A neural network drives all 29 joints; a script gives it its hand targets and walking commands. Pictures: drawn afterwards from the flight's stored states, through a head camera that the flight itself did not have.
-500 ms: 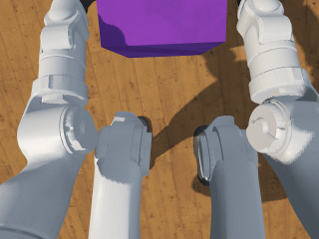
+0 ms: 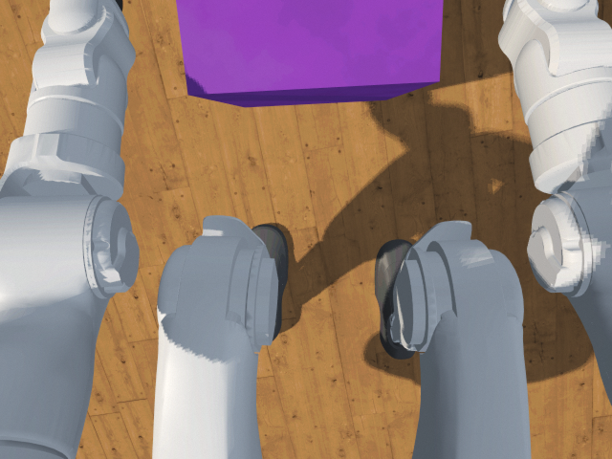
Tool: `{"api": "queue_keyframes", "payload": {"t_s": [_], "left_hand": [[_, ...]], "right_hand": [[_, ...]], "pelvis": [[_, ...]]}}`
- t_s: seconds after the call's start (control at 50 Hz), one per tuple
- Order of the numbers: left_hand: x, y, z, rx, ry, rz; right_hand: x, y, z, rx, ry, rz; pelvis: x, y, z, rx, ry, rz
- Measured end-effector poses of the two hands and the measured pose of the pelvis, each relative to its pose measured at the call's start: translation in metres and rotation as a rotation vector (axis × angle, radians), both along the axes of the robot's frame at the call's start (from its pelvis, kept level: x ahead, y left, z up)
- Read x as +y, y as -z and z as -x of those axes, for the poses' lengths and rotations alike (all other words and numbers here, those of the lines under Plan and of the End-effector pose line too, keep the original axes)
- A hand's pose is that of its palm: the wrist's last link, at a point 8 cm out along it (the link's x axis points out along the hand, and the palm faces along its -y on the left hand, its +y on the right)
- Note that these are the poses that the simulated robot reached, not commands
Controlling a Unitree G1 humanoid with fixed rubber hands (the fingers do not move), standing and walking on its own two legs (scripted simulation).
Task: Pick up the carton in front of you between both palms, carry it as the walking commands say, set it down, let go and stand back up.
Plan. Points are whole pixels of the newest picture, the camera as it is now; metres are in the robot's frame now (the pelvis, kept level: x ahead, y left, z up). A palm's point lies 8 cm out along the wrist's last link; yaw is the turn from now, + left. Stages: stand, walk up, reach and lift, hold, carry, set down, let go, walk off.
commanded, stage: set down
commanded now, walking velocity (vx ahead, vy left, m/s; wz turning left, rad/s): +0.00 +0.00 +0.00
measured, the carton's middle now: (309, 1) +0.54 +0.05 -0.24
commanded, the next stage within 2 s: let go in 0.98 s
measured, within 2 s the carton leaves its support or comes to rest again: neither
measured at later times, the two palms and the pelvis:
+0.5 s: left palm out of the picture +0.54 +0.24 +0.01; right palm out of the picture +0.57 -0.14 +0.01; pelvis +0.00 +0.00 +0.12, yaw +0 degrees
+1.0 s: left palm out of the picture +0.53 +0.25 +0.16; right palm out of the picture +0.57 -0.15 +0.16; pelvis +0.03 +0.00 +0.26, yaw +1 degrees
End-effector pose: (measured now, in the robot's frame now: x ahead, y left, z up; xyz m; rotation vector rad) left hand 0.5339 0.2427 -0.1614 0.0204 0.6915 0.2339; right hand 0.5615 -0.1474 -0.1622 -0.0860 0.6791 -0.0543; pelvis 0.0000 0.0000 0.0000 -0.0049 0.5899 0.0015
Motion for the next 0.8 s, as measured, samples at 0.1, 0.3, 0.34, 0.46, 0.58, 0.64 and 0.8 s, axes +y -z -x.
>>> {"api": "queue_keyframes", "payload": {"t_s": [0.1, 0.3, 0.34, 0.46, 0.58, 0.64, 0.8], "left_hand": [[-0.006, -0.036, -0.007, -0.053, 0.010, 0.014], [-0.006, -0.117, -0.002, -0.044, 0.004, 0.009], [-0.005, -0.129, -0.002, -0.046, 0.003, 0.008], [-0.002, -0.160, -0.005, -0.059, 0.005, 0.002], [0.003, -0.191, -0.005, -0.064, 0.011, -0.003], [0.006, -0.210, -0.004, -0.063, 0.014, -0.002], [0.009, -0.264, -0.002, -0.066, 0.017, 0.007]], "right_hand": [[0.008, -0.037, -0.006, -0.045, 0.001, -0.003], [0.012, -0.120, -0.005, -0.031, 0.021, -0.002], [0.011, -0.132, -0.005, -0.032, 0.022, -0.001], [0.006, -0.161, -0.007, -0.046, 0.024, 0.004], [0.004, -0.191, -0.008, -0.054, 0.018, 0.006], [0.003, -0.210, -0.008, -0.053, 0.014, 0.006], [0.002, -0.264, -0.008, -0.051, 0.007, 0.003]], "pelvis": [[0.000, -0.011, 0.003, 0.015, -0.007, 0.004], [0.000, -0.069, 0.001, 0.129, -0.014, 0.013], [0.001, -0.080, 0.000, 0.152, -0.015, 0.015], [0.002, -0.106, -0.003, 0.197, -0.014, 0.018], [0.003, -0.136, -0.008, 0.221, -0.015, 0.016], [0.003, -0.153, -0.011, 0.229, -0.016, 0.015], [0.003, -0.201, -0.020, 0.240, -0.020, 0.016]]}}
